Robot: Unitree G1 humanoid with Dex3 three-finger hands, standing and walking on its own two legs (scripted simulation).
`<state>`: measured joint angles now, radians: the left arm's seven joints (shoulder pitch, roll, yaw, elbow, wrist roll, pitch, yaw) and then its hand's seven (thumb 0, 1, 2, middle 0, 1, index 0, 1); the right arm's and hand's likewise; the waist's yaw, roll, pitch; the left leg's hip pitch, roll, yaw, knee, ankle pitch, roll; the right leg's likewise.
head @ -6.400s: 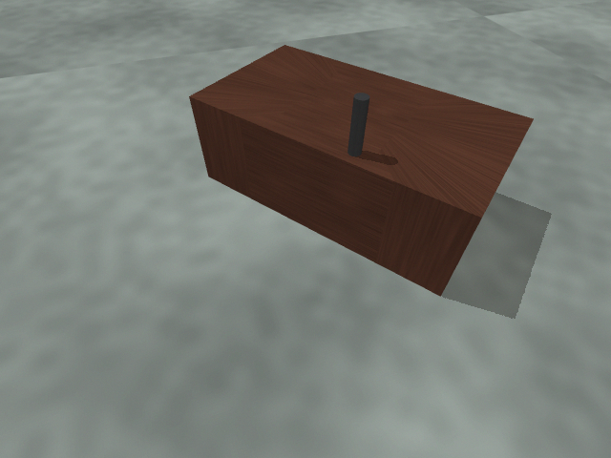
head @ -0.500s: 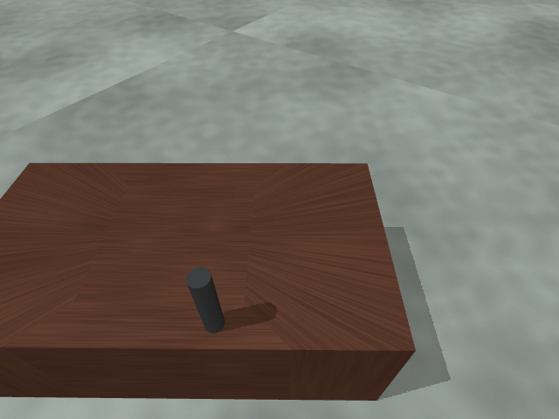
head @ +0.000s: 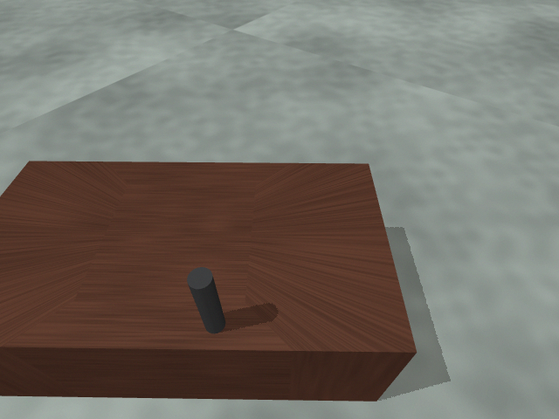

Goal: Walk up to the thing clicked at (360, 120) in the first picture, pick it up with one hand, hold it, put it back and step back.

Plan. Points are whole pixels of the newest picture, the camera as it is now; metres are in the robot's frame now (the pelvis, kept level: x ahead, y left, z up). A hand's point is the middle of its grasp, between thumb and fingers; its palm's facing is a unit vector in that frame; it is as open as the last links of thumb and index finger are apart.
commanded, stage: stand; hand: left
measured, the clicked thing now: (208, 303) +0.41 +0.18 -0.23
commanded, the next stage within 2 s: go down in 0.20 s
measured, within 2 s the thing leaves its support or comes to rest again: neither
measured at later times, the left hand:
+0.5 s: hand out of the picture +0.14 +0.25 -0.15, palm faces +0.04 -0.95 -0.32, open 9.9 cm
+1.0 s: hand out of the picture +0.15 +0.26 -0.15, palm faces +0.05 -0.95 -0.32, open 16.8 cm
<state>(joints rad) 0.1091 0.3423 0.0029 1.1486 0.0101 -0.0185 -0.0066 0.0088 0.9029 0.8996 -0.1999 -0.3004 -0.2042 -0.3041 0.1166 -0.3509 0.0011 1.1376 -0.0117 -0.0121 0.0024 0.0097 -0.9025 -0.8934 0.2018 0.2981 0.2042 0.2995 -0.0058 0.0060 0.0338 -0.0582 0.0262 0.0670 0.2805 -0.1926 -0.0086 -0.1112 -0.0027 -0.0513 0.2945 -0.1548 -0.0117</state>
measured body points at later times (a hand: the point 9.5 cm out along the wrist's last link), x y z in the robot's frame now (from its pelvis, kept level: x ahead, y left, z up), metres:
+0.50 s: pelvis -0.02 +0.01 -0.01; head +0.04 +0.00 +0.43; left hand +0.14 +0.29 -0.13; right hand +0.15 -0.28 -0.12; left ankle -0.02 +0.12 -0.75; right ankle +0.00 -0.11 -0.75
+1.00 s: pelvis +0.00 +0.02 -0.03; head +0.04 +0.02 +0.42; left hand +0.15 +0.31 -0.12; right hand +0.15 -0.26 -0.12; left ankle -0.02 +0.12 -0.75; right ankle +0.00 -0.11 -0.75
